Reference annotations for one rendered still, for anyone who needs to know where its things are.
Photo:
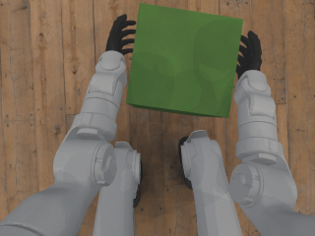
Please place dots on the right robot upper arm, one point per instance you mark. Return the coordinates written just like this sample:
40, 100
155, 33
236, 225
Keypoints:
267, 195

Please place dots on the robot left forearm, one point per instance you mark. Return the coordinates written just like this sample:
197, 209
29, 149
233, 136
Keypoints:
97, 118

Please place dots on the robot right thigh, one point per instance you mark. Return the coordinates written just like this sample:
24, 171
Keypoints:
215, 210

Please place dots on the left robot upper arm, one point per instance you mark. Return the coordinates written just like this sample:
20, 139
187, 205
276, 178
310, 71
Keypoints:
81, 168

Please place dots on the carton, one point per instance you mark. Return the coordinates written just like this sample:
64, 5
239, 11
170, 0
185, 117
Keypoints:
184, 61

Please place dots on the robot right forearm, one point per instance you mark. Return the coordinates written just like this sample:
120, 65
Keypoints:
257, 122

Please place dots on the robot left shin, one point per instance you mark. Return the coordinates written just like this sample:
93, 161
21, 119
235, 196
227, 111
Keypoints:
126, 145

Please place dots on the right robot hand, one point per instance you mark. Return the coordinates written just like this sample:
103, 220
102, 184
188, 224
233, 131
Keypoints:
251, 59

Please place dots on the left robot hand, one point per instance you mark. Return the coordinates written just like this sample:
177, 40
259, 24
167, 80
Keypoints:
115, 41

